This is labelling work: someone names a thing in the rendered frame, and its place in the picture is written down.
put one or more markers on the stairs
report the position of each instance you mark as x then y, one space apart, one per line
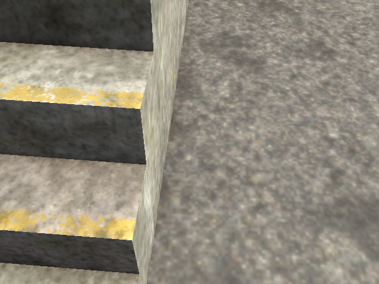
87 90

